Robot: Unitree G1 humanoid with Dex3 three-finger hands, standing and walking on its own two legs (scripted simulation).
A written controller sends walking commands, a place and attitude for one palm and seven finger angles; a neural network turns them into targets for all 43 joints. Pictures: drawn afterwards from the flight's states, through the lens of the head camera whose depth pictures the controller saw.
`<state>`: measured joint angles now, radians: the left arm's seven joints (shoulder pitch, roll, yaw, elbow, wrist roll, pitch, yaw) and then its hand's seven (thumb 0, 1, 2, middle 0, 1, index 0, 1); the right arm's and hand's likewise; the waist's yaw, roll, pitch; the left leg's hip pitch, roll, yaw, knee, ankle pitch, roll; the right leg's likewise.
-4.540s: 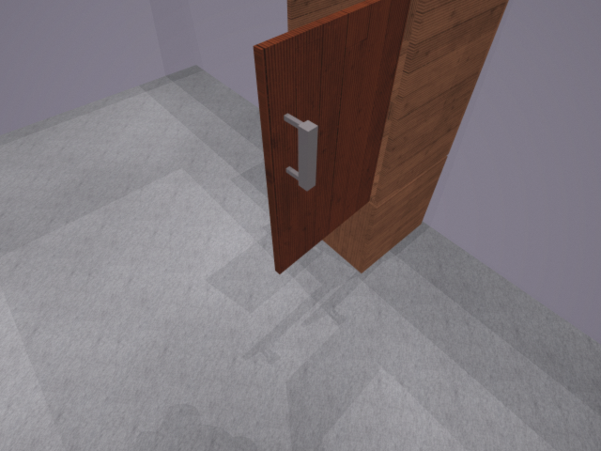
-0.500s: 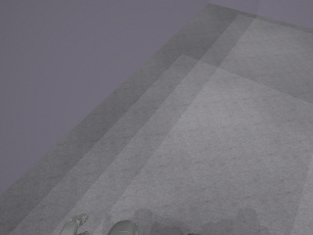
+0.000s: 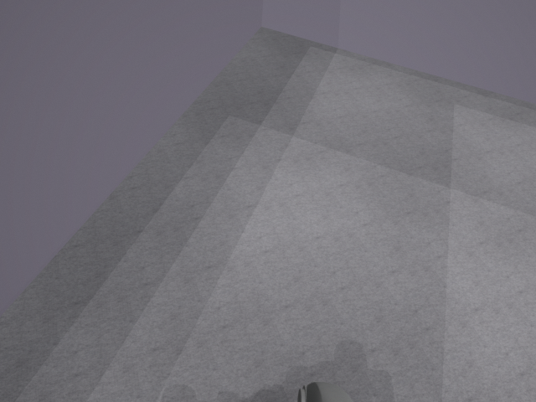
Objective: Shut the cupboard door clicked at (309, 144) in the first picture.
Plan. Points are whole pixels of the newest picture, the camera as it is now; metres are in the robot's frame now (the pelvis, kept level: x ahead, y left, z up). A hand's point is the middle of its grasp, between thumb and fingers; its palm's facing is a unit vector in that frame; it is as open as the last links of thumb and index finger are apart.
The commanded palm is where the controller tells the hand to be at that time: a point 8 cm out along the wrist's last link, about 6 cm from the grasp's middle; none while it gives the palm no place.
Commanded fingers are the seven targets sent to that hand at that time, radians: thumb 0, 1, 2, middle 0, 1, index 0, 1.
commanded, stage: walk around to get in front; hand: left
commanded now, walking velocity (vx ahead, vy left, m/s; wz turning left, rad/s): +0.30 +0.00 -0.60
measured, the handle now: out of the picture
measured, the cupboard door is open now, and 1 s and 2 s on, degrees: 93 93 93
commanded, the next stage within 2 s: walk to a spot facing it in 0.86 s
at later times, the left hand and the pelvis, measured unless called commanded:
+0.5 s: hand (240, 283) +0.35 +0.07 -0.16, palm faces -0.27 -0.93 -0.24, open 7.2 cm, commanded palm none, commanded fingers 0.00 0.90 0.90 -0.20 -0.30 -0.20 -0.30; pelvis +0.22 -0.09 +0.00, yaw -17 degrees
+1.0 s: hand (263, 227) +0.50 +0.04 -0.18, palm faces -0.33 -0.93 -0.13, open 7.4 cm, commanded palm none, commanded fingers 0.00 0.90 0.90 -0.20 -0.30 -0.20 -0.30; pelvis +0.50 -0.14 -0.01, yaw -27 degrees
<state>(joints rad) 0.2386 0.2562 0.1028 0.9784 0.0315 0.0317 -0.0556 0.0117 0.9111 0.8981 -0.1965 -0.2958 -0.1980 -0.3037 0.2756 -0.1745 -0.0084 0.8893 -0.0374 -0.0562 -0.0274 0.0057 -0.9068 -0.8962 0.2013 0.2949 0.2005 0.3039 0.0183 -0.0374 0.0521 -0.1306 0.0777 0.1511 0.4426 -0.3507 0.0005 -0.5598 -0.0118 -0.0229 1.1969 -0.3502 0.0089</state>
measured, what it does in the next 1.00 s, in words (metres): walks ahead, turning right: right foot, then left foot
